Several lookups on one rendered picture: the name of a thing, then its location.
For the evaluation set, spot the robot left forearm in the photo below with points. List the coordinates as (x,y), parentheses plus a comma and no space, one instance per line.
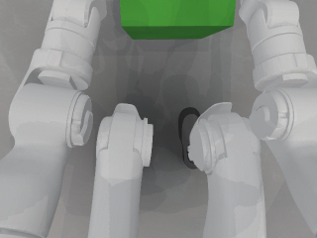
(65,57)

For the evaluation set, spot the carton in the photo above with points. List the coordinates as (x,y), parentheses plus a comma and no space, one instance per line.
(176,19)

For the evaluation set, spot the robot right forearm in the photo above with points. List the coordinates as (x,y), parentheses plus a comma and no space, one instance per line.
(277,45)

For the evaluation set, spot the robot left upper arm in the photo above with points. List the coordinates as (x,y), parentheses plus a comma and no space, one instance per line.
(47,122)

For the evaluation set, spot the robot right upper arm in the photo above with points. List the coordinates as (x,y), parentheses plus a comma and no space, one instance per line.
(286,119)

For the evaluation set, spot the robot right shin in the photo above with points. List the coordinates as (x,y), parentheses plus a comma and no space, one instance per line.
(221,108)

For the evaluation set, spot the robot shin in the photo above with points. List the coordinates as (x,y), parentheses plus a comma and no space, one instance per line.
(104,131)
(221,108)

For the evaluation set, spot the robot left shin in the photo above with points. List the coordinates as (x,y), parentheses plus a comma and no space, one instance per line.
(104,131)

